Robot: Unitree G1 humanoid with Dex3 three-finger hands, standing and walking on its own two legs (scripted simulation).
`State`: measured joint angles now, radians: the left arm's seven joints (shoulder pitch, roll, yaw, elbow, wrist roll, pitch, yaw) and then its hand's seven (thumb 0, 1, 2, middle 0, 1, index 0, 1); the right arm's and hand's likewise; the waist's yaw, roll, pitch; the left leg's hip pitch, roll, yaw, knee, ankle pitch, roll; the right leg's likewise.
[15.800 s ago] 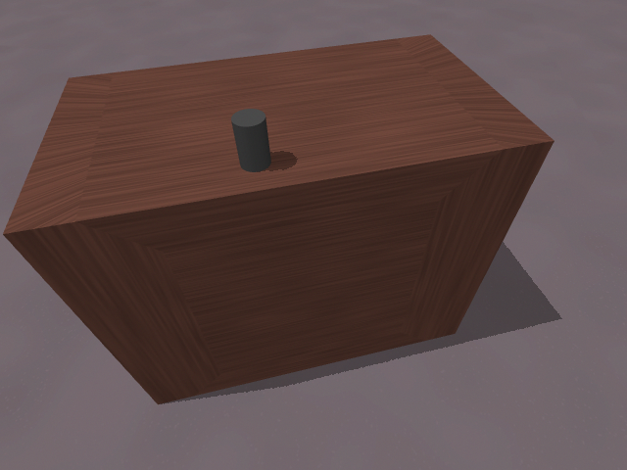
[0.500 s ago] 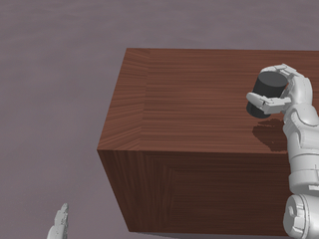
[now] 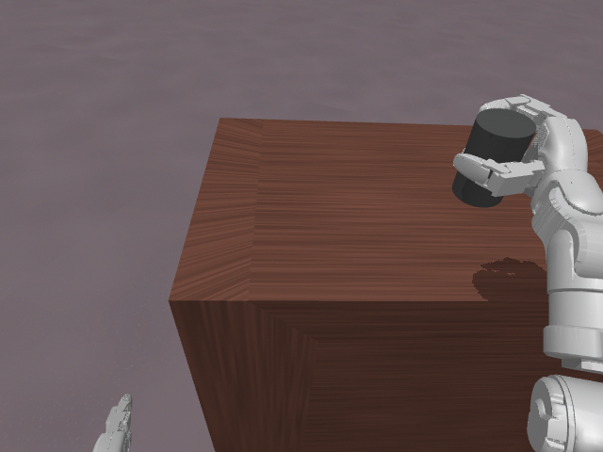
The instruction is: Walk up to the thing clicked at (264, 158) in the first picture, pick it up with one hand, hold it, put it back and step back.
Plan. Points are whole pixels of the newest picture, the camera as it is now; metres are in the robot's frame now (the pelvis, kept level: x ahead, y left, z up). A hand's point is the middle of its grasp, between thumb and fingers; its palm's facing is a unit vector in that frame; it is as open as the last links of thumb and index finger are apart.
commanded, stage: lift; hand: right
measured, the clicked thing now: (489, 159) +0.38 -0.20 +0.25
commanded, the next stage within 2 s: hold in 0.72 s
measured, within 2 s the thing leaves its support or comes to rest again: neither
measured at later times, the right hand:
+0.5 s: hand (515, 134) +0.34 -0.18 +0.31, palm faces +0.18 +0.98 -0.01, open 9.3 cm
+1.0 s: hand (529, 115) +0.33 -0.17 +0.34, palm faces +0.16 +0.99 -0.01, open 9.3 cm
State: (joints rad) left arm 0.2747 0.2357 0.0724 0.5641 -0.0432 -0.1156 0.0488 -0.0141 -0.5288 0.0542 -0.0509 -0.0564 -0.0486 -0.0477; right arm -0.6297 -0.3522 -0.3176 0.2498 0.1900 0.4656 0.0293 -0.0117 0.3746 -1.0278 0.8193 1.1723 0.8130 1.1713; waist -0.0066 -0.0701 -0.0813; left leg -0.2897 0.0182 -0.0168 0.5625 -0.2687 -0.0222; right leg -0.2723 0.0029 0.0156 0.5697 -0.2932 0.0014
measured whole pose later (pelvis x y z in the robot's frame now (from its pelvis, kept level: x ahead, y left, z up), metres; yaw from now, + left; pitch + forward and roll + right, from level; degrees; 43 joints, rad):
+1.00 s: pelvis -0.02 +0.01 +0.00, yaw -1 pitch -3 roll +0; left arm 0.24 0.27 0.06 0.65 -0.05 -0.21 0.05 -0.02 -0.55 0.06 -0.05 -0.05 -0.04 -0.05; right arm -0.69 -0.36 -0.34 -0.04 0.25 0.85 0.01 -0.01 0.38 -1.04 0.81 1.18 0.81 1.18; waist -0.01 -0.08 -0.09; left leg -0.24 0.03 0.01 0.54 -0.25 -0.02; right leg -0.22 0.01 0.04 0.54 -0.25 0.01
